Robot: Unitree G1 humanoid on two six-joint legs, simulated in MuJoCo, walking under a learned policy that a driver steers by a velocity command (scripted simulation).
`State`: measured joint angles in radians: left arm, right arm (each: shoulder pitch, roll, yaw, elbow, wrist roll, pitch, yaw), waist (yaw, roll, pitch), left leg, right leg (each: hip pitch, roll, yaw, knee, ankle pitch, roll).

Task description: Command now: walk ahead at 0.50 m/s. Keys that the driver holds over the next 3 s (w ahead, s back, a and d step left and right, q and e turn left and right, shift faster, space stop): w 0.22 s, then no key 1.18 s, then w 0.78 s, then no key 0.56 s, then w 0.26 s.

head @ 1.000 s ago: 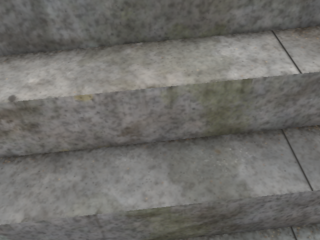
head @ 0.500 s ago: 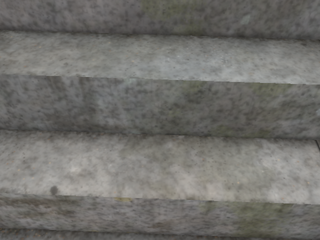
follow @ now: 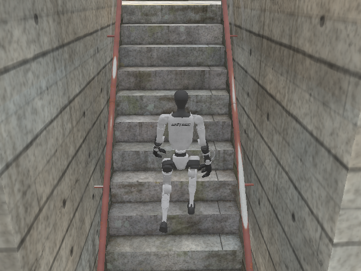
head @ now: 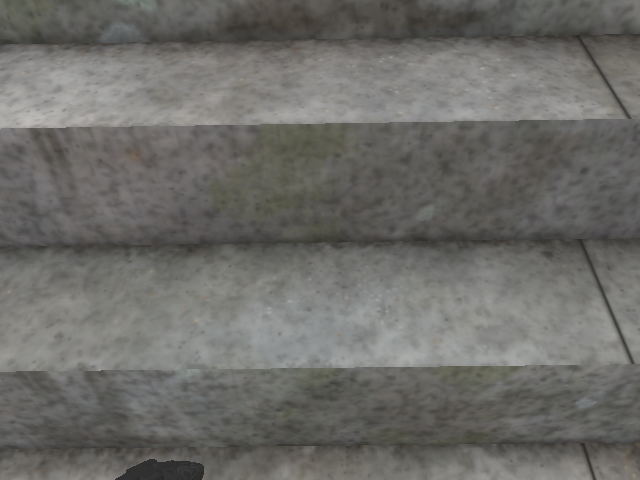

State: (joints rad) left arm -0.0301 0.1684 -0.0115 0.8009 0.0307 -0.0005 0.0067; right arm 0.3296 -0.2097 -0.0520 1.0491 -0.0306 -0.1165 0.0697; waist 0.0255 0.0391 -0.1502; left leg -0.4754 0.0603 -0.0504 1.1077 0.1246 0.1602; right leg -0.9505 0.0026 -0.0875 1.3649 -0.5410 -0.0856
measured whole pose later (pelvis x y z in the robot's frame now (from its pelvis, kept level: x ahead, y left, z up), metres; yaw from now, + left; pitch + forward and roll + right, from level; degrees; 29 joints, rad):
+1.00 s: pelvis +0.30 +0.01 +0.34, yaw +0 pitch +3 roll +1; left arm 0.22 0.20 0.02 0.97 0.00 -0.05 -0.09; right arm 0.01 -0.17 -0.01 0.89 -0.03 -0.07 0.14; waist 0.04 -0.02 -0.09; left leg -0.38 0.00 0.07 0.67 -0.33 0.02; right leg -0.42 -0.03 0.02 0.70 -0.32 0.00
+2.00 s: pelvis +0.42 +0.04 +0.40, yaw -1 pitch +15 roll -5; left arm -0.10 0.10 -0.08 0.77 0.04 0.09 -0.05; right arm 0.58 -0.10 0.05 1.18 -0.08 -0.02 0.06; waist -0.04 0.10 -0.29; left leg -0.26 0.06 0.01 0.22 0.00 0.15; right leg -1.00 0.04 -0.11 1.64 -0.70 -0.20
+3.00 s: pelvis +0.33 +0.10 +0.47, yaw +1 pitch +3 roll +1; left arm 0.39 0.29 0.05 0.97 0.08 -0.11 -0.09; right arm 0.06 -0.17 0.04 0.67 0.02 -0.09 -0.01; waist -0.03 -0.01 -0.11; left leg -0.89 0.02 0.00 1.16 -0.49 -0.05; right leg -0.71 0.06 0.03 1.70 -0.12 0.06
